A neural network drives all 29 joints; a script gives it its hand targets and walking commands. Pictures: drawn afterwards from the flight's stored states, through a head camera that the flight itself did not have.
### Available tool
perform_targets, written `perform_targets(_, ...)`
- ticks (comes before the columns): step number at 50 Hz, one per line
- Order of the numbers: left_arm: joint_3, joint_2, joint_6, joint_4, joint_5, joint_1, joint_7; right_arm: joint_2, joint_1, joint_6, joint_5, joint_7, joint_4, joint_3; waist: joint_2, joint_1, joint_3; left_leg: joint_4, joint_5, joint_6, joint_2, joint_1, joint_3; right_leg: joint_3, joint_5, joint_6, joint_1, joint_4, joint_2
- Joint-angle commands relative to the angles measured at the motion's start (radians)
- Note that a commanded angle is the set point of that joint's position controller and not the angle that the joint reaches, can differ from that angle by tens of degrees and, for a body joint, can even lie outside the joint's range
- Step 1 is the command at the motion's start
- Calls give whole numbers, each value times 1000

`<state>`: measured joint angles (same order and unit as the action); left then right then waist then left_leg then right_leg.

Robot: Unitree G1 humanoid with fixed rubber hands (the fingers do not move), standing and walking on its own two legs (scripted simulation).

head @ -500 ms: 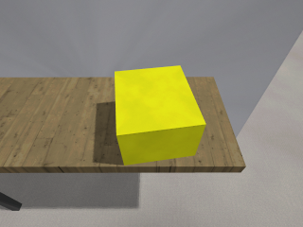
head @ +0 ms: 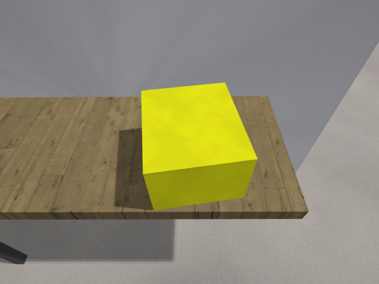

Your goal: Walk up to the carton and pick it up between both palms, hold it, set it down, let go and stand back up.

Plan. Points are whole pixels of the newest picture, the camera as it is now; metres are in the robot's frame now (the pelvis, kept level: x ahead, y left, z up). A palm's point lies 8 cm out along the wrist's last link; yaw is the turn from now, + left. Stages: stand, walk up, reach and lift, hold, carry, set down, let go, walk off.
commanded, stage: stand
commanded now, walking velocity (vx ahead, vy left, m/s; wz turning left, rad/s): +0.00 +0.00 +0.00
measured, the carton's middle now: (191, 142) +0.46 +0.03 -0.01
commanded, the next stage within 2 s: none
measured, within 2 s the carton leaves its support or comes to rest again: neither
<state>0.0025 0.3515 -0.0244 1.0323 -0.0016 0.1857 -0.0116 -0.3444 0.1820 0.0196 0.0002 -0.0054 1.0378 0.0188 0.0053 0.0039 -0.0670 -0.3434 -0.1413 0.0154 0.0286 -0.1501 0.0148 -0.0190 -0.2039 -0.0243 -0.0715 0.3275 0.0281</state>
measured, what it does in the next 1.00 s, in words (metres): stands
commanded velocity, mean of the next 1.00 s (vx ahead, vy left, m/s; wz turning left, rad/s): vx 0.00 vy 0.00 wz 0.00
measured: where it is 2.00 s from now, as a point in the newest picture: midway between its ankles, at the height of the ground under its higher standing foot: outside the picture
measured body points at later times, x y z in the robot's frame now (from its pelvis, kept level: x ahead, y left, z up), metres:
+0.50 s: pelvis +0.01 -0.01 +0.00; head +0.02 +0.00 +0.45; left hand +0.07 +0.30 -0.13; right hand +0.08 -0.31 -0.13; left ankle +0.03 +0.13 -0.75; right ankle -0.01 -0.13 -0.75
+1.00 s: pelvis +0.01 -0.01 +0.00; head +0.03 -0.01 +0.45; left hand +0.07 +0.28 -0.13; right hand +0.08 -0.31 -0.13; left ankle +0.03 +0.13 -0.75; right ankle -0.01 -0.13 -0.75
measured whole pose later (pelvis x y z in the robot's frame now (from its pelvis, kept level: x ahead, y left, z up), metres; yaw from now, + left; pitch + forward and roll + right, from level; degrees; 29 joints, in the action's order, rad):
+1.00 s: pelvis +0.01 -0.01 +0.00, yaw +0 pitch -3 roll +0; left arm 0.01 0.33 -0.02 1.06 -0.01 0.18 -0.01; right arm -0.34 0.18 0.02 0.00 -0.02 1.06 0.02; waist 0.00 0.00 -0.07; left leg -0.32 -0.15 0.03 0.04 -0.12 0.01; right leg -0.03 -0.22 -0.01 -0.05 0.31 0.02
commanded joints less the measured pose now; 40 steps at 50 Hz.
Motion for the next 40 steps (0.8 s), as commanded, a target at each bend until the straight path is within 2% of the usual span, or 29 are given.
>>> perform_targets(1,41,193,-12,-53,-2,7,-8,-212,-29,16,3,-12,-56,41,-12,-11,58,59,80,-37,105,17,-95,69,71,36,-10,-62,105)
perform_targets(2,39,182,-13,-51,3,-5,-12,-186,-13,15,-5,-12,-53,36,-3,1,56,59,77,-35,104,34,-101,74,72,36,-27,-66,108)
perform_targets(3,40,187,-17,-52,-6,6,-8,-217,1,20,-1,-12,-47,42,-14,-1,43,60,74,-41,109,21,-106,80,65,37,-25,-75,112)
perform_targets(4,41,202,-18,-48,4,-10,-12,-198,-1,15,2,-9,-41,40,0,0,19,64,81,-34,105,27,-96,74,62,36,-43,-73,106)
perform_targets(5,44,205,-14,-48,1,-13,-8,-207,-5,17,5,-11,-46,40,-20,5,18,62,89,-34,101,21,-88,80,67,34,-38,-71,103)
perform_targets(6,42,200,-15,-48,1,-5,-12,-202,-11,17,2,-11,-51,42,-6,5,23,58,74,-39,109,24,-100,75,65,30,-40,-76,109)
perform_targets(8,49,213,-17,-42,-4,0,-14,-207,-20,21,2,-10,-49,36,-23,-9,34,61,99,-36,107,15,-102,75,77,37,-14,-74,111)
perform_targets(9,47,208,-17,-39,-3,0,-9,-213,-14,22,0,-14,-54,44,3,0,36,63,80,-41,105,24,-96,74,81,35,-23,-72,110)
perform_targets(10,44,195,-18,-37,-1,-12,-10,-209,-27,20,-2,-14,-47,41,-12,-1,47,69,80,-36,108,43,-103,75,66,37,-34,-76,109)
perform_targets(11,50,202,-22,-49,0,-24,-10,-198,-23,19,-1,-15,-49,40,0,-5,57,55,90,-35,112,35,-100,85,90,37,-18,-73,109)
perform_targets(13,49,202,-24,-38,-2,-7,-6,-195,-28,19,2,-14,-47,36,-30,-6,48,58,90,-36,106,30,-92,80,93,35,-6,-76,110)
perform_targets(15,52,205,-15,-41,-1,-19,-14,-213,-26,19,-3,-17,-44,42,-1,5,32,56,123,-34,107,33,-90,74,135,31,-29,-66,110)
perform_targets(16,51,192,-12,-35,-3,-6,-12,-198,-17,19,1,-19,-38,38,-16,3,54,61,122,-36,108,41,-85,70,117,30,-3,-76,113)
perform_targets(17,47,189,-15,-36,-2,-6,-9,-216,-17,20,1,-22,-42,44,2,-1,57,56,133,-37,105,39,-97,65,121,31,-6,-67,108)
perform_targets(20,44,190,-15,-28,1,-8,-10,-195,3,15,-3,-19,-27,35,-1,-3,51,59,160,-39,119,55,-101,67,117,32,-15,-61,111)
perform_targets(21,47,185,-15,-24,-2,14,-14,-201,-15,15,-6,-17,-37,37,-30,-12,43,55,124,-38,110,42,-98,69,111,32,-10,-75,107)
perform_targets(23,41,179,-12,-30,-2,-34,-12,-210,-28,15,-5,-20,-41,40,6,-3,32,62,122,-36,114,39,-94,75,109,35,-24,-74,110)
perform_targets(24,41,187,-11,-35,2,-19,-13,-200,1,12,-4,-18,-36,37,-8,3,56,58,137,-31,108,61,-87,69,114,32,-21,-70,108)
perform_targets(28,39,181,-15,-18,-4,16,-12,-205,10,11,-6,-18,-29,39,-4,-2,39,59,114,-34,105,49,-89,61,113,31,-11,-77,106)
perform_targets(29,38,186,-10,-22,0,-9,-11,-202,10,12,-6,-21,-28,39,-17,7,38,57,112,-36,108,48,-85,68,131,32,-24,-79,111)
perform_targets(30,41,187,-10,-23,-2,-11,-13,-204,-4,12,-3,-23,-24,38,-2,2,29,60,123,-40,115,57,-102,68,121,33,-32,-76,113)
perform_targets(31,41,187,-14,-25,-3,-12,-13,-197,-7,11,2,-19,-33,38,7,-1,43,62,155,-37,113,66,-89,71,132,33,-23,-64,108)
perform_targets(32,42,193,-16,-22,-4,-18,-12,-197,-16,16,2,-22,-39,37,-10,3,47,55,178,-38,114,59,-89,66,147,34,-14,-69,113)
perform_targets(34,36,174,-12,-19,-5,3,-13,-193,-18,15,0,-20,-29,40,6,-15,50,56,151,-38,114,64,-91,60,144,38,2,-75,114)
perform_targets(36,47,200,-14,-18,-3,-5,-15,-189,7,14,-3,-21,-28,34,-5,6,45,56,152,-29,108,65,-84,68,166,41,-17,-75,111)
perform_targets(37,45,182,-12,-17,-6,6,-13,-194,-5,14,2,-25,-26,34,-23,-14,40,56,117,-35,112,44,-81,72,140,39,3,-68,117)
perform_targets(38,51,199,-14,-21,-1,-13,-13,-179,-10,10,2,-27,-30,31,-21,-5,32,60,153,-23,106,51,-80,72,154,38,-15,-63,113)
perform_targets(39,41,166,-12,-11,-5,-5,-16,-184,-18,13,-2,-25,-31,35,-21,5,41,51,152,-34,107,70,-80,68,152,37,-17,-79,107)
perform_targets(40,49,197,-17,-18,-7,4,-15,-181,3,12,0,-23,-26,31,17,-10,51,64,143,-26,113,61,-91,66,134,38,-7,-60,108)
